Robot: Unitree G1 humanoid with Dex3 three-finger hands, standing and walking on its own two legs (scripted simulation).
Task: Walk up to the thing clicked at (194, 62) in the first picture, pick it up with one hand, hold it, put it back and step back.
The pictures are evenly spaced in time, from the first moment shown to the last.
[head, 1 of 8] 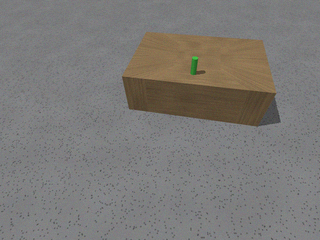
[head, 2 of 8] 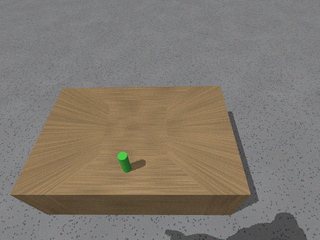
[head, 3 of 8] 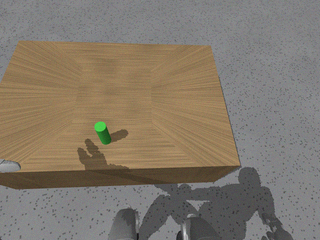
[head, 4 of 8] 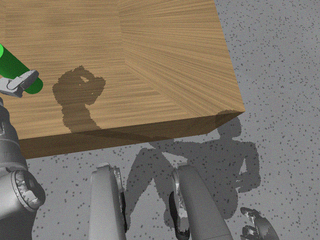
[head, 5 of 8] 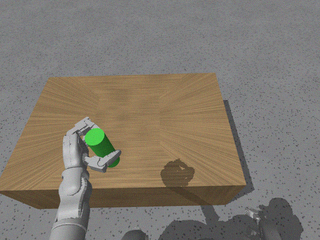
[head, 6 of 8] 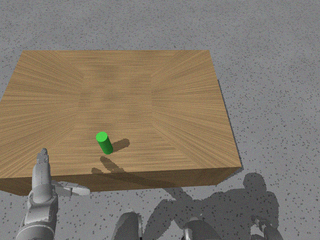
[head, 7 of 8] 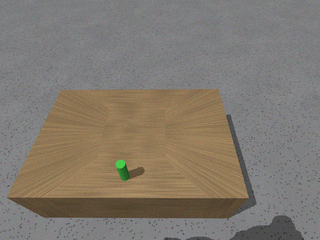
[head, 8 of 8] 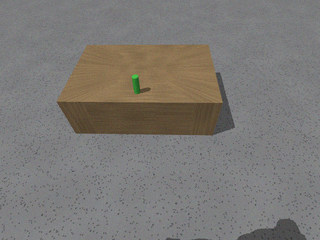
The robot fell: no
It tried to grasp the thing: yes
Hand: left
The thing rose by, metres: 0.37
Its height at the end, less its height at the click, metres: +0.00
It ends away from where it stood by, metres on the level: 0.03
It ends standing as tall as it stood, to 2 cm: yes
